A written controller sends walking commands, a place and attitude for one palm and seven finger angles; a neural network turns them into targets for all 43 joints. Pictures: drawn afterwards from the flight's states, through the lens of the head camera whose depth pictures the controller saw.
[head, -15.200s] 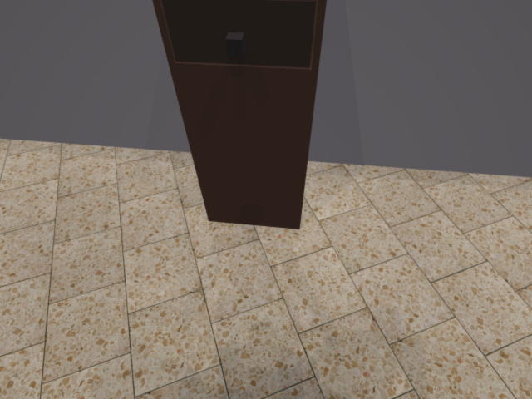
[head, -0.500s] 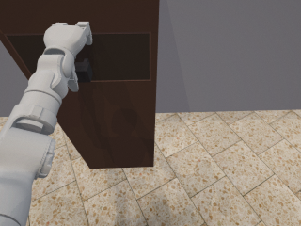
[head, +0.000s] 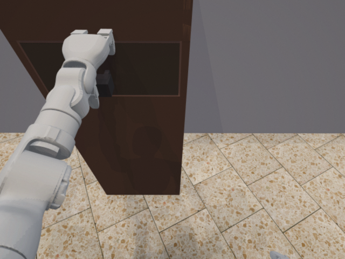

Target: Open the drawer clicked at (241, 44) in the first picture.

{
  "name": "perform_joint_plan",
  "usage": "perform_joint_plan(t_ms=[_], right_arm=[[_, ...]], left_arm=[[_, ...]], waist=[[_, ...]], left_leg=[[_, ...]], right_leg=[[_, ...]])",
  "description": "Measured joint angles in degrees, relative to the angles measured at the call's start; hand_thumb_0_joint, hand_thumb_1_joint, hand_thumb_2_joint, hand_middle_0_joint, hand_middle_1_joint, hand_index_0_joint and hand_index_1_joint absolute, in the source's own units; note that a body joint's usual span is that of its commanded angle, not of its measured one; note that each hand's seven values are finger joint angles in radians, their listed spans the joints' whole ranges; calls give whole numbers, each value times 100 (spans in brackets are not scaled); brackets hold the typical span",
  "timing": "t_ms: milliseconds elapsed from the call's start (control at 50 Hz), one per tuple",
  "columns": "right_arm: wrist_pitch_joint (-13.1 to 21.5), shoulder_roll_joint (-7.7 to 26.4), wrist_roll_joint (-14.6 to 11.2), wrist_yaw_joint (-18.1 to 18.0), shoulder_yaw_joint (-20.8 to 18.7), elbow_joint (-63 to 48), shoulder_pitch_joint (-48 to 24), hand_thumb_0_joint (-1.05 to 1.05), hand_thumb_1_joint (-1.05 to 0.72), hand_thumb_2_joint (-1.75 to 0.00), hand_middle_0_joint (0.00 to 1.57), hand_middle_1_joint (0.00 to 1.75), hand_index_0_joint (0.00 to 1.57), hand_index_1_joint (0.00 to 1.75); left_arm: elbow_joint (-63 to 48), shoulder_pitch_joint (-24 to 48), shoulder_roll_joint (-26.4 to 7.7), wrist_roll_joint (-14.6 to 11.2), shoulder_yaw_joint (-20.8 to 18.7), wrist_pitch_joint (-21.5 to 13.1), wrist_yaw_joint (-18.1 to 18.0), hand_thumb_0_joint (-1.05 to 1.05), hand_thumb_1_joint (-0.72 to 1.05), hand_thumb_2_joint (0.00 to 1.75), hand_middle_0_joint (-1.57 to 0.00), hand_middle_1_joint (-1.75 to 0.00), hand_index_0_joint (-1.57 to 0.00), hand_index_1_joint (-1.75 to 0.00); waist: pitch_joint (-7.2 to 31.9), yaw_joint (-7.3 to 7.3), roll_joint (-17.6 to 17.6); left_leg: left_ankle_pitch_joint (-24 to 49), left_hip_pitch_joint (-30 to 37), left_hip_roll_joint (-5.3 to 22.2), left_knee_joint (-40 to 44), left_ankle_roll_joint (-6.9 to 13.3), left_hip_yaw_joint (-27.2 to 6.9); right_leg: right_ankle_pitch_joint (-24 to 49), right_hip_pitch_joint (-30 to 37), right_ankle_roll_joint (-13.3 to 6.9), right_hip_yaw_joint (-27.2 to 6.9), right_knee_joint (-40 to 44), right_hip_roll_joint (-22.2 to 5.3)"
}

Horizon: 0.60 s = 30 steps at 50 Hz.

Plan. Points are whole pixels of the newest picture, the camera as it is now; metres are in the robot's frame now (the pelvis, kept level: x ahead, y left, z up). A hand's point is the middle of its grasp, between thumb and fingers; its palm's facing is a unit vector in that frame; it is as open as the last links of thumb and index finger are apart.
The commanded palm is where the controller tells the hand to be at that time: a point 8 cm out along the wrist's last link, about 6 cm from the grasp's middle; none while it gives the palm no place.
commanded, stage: lift the fingers back up to retry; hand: left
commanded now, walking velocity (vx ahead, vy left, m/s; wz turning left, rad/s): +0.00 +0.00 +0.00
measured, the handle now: (105, 80) +0.53 +0.18 +0.13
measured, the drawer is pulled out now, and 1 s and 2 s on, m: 0.00 0.00 0.00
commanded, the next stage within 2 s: re-aim the fingers above the handle in 0.86 s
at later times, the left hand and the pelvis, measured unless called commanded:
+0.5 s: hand (94, 68) +0.49 +0.19 +0.19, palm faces +0.05 +0.01 -1.00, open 13.7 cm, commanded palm +0.48 +0.20 +0.22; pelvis +0.01 +0.00 +0.00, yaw +0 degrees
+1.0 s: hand (93, 66) +0.49 +0.19 +0.19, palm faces +0.04 +0.00 -1.00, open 13.4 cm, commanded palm +0.48 +0.20 +0.24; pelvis +0.03 +0.00 +0.01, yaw +1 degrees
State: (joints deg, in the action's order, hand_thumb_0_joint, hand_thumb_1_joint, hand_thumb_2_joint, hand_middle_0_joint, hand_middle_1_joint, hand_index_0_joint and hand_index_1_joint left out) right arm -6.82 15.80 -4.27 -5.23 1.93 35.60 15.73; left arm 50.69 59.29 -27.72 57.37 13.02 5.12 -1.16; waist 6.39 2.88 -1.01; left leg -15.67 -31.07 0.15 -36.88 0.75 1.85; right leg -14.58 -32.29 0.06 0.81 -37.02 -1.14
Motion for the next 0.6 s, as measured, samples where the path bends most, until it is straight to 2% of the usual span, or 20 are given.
perform_joint_plan(t_ms=[300,600], right_arm=[[7,38,17,-1,-65,22,128,1,-91,-90,20,30,20,30],[0,-27,12,40,-124,154,270,1,-91,-90,20,30,20,30]], left_arm=[[46,40,-101,-49,-78,-100,138,0,-49,30,-34,-127,-28,-136],[-132,-349,-183,-193,-320,-377,342,0,-49,30,-36,-126,-33,-130]], waist=[[-44,13,-69],[-104,-33,-236]], left_leg=[[-19,12,21,-27,-24,-19],[0,500,27,309,-25,22]], right_leg=[[-20,14,-21,18,-25,21],[-6,471,-13,-23,276,37]])
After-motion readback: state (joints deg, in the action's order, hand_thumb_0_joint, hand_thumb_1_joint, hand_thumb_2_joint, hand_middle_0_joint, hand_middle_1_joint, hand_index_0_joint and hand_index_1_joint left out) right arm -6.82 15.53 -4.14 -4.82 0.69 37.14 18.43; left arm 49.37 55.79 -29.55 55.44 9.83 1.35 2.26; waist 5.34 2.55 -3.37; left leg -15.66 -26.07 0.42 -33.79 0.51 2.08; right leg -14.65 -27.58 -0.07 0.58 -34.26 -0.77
